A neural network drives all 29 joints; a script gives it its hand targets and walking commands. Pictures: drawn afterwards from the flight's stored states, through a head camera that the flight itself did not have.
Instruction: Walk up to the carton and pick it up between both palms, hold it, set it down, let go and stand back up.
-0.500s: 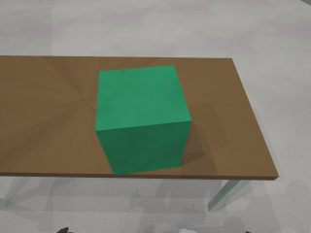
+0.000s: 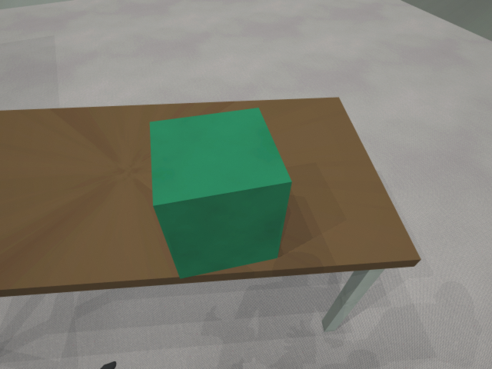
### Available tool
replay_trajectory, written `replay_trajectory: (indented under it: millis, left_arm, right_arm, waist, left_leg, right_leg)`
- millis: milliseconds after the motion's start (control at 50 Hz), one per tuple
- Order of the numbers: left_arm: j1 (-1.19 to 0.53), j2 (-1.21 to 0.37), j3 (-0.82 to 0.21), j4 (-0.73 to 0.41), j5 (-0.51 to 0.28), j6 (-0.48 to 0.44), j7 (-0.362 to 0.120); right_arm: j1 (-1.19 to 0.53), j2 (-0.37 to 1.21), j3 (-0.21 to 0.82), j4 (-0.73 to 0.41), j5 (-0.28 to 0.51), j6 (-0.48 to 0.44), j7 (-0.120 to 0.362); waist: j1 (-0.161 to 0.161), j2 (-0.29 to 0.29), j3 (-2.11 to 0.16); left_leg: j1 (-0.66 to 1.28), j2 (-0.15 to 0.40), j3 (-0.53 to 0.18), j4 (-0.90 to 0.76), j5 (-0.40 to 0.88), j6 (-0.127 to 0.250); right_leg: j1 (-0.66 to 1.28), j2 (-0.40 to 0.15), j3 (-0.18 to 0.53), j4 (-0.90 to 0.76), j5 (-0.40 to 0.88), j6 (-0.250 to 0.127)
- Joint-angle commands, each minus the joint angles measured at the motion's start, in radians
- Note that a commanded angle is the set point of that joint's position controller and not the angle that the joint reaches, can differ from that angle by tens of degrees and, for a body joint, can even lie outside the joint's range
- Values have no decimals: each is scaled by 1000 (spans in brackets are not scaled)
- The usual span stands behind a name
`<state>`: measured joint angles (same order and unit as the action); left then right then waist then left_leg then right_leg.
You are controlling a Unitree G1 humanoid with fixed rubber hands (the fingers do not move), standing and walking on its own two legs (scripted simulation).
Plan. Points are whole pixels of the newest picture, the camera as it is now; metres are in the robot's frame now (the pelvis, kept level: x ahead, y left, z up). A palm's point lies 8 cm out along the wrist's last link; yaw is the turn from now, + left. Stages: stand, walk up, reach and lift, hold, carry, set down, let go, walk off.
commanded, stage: walk up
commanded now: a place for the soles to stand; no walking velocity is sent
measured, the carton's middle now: (218, 195) +0.44 +0.06 +0.00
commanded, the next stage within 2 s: reach and lift in 0.54 s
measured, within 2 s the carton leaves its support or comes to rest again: neither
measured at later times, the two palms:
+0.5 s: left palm out of the picture +0.09 +0.26 -0.11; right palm out of the picture +0.05 -0.26 -0.13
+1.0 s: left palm (108, 360) +0.16 +0.23 -0.09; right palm out of the picture +0.15 -0.26 -0.10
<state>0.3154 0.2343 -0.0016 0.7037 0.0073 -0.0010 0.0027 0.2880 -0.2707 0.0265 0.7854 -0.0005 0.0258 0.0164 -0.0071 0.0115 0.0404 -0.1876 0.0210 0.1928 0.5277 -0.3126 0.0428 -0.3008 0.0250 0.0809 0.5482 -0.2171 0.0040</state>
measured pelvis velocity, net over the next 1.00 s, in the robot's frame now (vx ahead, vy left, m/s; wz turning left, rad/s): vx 0.00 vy -0.03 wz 0.08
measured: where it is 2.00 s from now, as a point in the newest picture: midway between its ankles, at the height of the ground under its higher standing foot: outside the picture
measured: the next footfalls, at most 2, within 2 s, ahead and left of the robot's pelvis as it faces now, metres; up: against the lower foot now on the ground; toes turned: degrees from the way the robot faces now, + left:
none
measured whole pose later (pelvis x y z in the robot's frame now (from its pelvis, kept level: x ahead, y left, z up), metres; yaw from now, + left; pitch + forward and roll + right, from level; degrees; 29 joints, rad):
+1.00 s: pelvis +0.00 -0.03 -0.01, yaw +4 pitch -3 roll +0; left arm 0.09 0.25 0.07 0.48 0.07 0.35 0.01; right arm 0.16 -0.18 -0.05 0.73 0.01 -0.09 0.03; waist -0.02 -0.03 0.12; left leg -0.23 0.05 0.09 0.64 -0.35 0.00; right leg -0.30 0.02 -0.05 0.63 -0.28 -0.04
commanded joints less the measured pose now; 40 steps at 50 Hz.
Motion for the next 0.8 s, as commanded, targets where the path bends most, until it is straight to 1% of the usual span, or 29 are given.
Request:
replay_trajectory:
  millis: [0,20,40,80,120,140,180,200,240,280,300,340,380,400,420,440,460,520,540,560,580,600,620,640,660,680,700,720,780]
  left_arm:
    - [29,152,52,-72,5,-27,11]
    - [23,151,52,-69,5,-28,12]
    - [28,148,53,-66,6,-29,13]
    - [28,154,53,-64,4,-29,13]
    - [37,154,54,-58,6,-31,16]
    - [33,157,55,-57,6,-28,18]
    - [42,152,54,-46,5,-26,20]
    - [47,148,53,-45,2,-27,20]
    - [53,155,51,-42,5,-27,23]
    - [41,162,53,-44,6,-24,24]
    - [43,162,52,-38,2,-24,24]
    - [44,169,54,-38,3,-22,26]
    - [42,168,55,-31,6,-21,29]
    - [33,167,53,-32,7,-20,29]
    - [41,168,55,-30,3,-19,30]
    - [32,167,55,-34,3,-18,30]
    - [35,162,53,-30,5,-16,30]
    - [29,171,52,-32,5,-16,30]
    - [-583,194,29,-21,-32,181,24]
    - [-451,166,0,-47,-33,279,35]
    - [-434,171,14,-141,-28,336,21]
    - [-419,161,15,-224,-24,388,10]
    - [-414,150,21,-308,-3,433,0]
    - [-385,133,29,-314,26,471,-5]
    - [-332,135,52,-343,48,483,-6]
    - [-303,131,61,-352,61,483,-5]
    - [-285,121,66,-353,75,485,-2]
    - [-212,168,99,-365,93,476,-8]
    - [-232,153,123,-373,115,427,-3]
  right_arm:
    - [2,-151,-48,-75,0,-29,-11]
    - [10,-147,-44,-73,2,-30,-11]
    - [10,-144,-45,-71,2,-31,-11]
    - [19,-147,-45,-65,1,-29,-13]
    - [21,-157,-49,-64,0,-26,-15]
    - [36,-155,-48,-60,4,-26,-15]
    - [44,-161,-47,-52,2,-24,-17]
    - [38,-165,-49,-52,-2,-23,-18]
    - [45,-168,-46,-50,-2,-20,-19]
    - [45,-163,-47,-47,0,-16,-20]
    - [37,-168,-47,-50,-3,-14,-21]
    - [51,-165,-48,-47,1,-10,-20]
    - [54,-169,-49,-48,-2,-10,-20]
    - [52,-170,-53,-51,0,-8,-21]
    - [40,-172,-52,-51,-2,-6,-22]
    - [44,-169,-49,-53,-1,-4,-24]
    - [43,-176,-47,-49,-1,-5,-23]
    - [49,-173,-48,-48,2,-4,-24]
    - [-519,-66,-154,-1,-101,-129,24]
    - [-352,-120,-182,-4,-103,-143,55]
    - [-287,-127,-212,-60,-88,-144,59]
    - [-240,-135,-217,-85,-63,-129,54]
    - [-216,-140,-217,-100,-38,-109,49]
    - [-190,-153,-231,-71,-27,-88,42]
    - [-158,-152,-221,-84,-7,-85,39]
    - [-139,-161,-211,-79,7,-82,40]
    - [-138,-173,-198,-60,20,-76,44]
    - [-117,-166,-186,-124,6,-86,39]
    - [-117,-134,-144,-113,22,-107,29]
  waist:
    - [8,-9,11]
    - [4,-22,-2]
    - [9,-4,-7]
    - [3,-20,10]
    - [3,19,20]
    - [-5,4,9]
    - [-4,-15,17]
    - [2,-8,9]
    - [-1,-27,-32]
    - [-4,-11,0]
    - [1,-3,10]
    - [-3,-24,-15]
    - [-6,-39,-48]
    - [-10,-14,-43]
    - [-2,-14,-42]
    - [-6,-35,-26]
    - [-2,-17,-18]
    - [-6,-24,-14]
    - [40,20,92]
    - [7,-2,115]
    - [-8,-66,-6]
    - [-10,-69,-97]
    - [-5,-32,-142]
    - [-28,-9,-167]
    - [-21,-2,-233]
    - [-28,-13,-253]
    - [-27,10,-226]
    - [8,-16,-221]
    - [-7,-25,-185]
  left_leg:
    - [-24,144,-174,-179,-88,16]
    - [-32,152,-173,-184,-74,19]
    - [-33,153,-167,-190,-65,19]
    - [-36,146,-158,-185,-80,14]
    - [-11,146,-144,-167,-29,16]
    - [-26,154,-152,-174,-46,19]
    - [-27,161,-149,-178,-59,22]
    - [0,160,-142,-168,-14,23]
    - [26,159,-136,-132,35,26]
    - [24,151,-123,-125,41,22]
    - [37,152,-118,-115,73,22]
    - [43,148,-113,-108,46,21]
    - [63,152,-120,-100,81,29]
    - [60,155,-119,-110,64,29]
    - [51,162,-119,-110,44,37]
    - [41,163,-123,-112,43,37]
    - [30,166,-116,-113,48,35]
    - [45,161,-108,-101,102,28]
    - [-389,74,-106,29,-159,-46]
    - [-370,77,-116,47,-218,-37]
    - [-225,71,-113,104,-114,-46]
    - [-120,77,-118,131,-72,-57]
    - [-92,83,-117,132,-77,-64]
    - [-91,95,-125,121,-41,-67]
    - [-55,89,-122,140,90,-79]
    - [17,78,-128,148,203,-96]
    - [43,70,-141,136,221,-104]
    - [-1,67,-126,132,314,-109]
    - [-21,20,-106,99,242,-88]
  right_leg:
    - [-29,-68,120,-87,-19,-35]
    - [-12,-66,105,-76,7,-34]
    - [-3,-64,105,-72,17,-33]
    - [-17,-64,116,-86,0,-34]
    - [-36,-63,118,-76,62,-32]
    - [-21,-58,112,-65,55,-31]
    - [-23,-53,108,-60,51,-29]
    - [-37,-54,113,-53,75,-32]
    - [-19,-62,121,-55,103,-38]
    - [-53,-66,142,-53,110,-45]
    - [-62,-66,138,-52,146,-45]
    - [-57,-66,147,-54,127,-48]
    - [-47,-59,144,-37,151,-47]
    - [-51,-54,140,-28,135,-44]
    - [-47,-50,134,-23,125,-42]
    - [-55,-45,140,-22,115,-43]
    - [-45,-48,133,-22,120,-41]
    - [-58,-51,136,-13,156,-44]
    - [-149,-26,-95,121,-269,-93]
    - [-129,-28,-106,155,-244,-101]
    - [-163,-54,-103,138,-149,-92]
    - [-155,-53,-103,119,-82,-85]
    - [-125,-47,-104,112,-56,-84]
    - [-86,-26,-132,128,15,-82]
    - [-43,-15,-150,147,121,-76]
    - [-47,-1,-160,136,179,-69]
    - [-47,12,-163,117,155,-71]
    - [49,14,-155,126,245,-79]
    - [100,-7,-103,57,257,-58]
